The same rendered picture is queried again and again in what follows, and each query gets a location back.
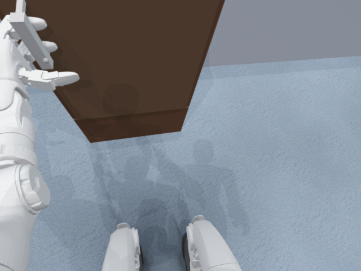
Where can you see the robot left thigh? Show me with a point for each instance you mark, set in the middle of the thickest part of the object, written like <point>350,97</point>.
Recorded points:
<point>122,250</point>

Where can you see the robot left forearm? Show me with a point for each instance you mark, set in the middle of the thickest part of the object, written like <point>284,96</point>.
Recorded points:
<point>17,132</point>

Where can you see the robot thigh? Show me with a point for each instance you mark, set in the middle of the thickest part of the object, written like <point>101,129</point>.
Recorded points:
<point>214,253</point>
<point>122,250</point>

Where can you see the left robot hand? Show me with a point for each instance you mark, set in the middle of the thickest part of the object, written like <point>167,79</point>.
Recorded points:
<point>12,59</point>

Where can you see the robot right thigh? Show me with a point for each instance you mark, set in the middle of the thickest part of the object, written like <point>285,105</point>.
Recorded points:
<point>214,253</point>

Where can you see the cupboard door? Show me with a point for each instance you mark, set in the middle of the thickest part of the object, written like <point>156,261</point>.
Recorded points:
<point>132,56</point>

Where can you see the left robot upper arm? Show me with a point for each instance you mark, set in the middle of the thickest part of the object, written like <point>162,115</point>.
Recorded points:
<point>23,194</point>

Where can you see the handle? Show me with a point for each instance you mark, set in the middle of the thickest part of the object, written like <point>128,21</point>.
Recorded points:
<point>29,36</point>

